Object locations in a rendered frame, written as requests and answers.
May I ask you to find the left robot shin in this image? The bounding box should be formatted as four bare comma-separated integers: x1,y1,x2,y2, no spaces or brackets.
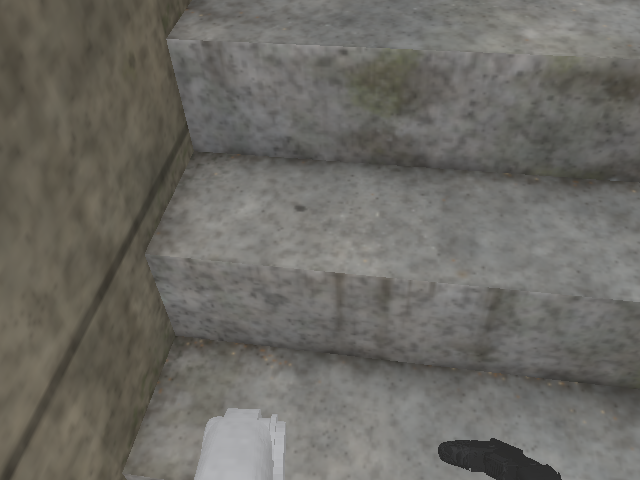
201,416,224,451

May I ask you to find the left robot thigh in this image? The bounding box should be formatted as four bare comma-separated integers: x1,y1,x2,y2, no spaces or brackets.
194,408,286,480

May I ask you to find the robot right hand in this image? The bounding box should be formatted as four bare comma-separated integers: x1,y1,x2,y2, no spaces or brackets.
438,438,562,480

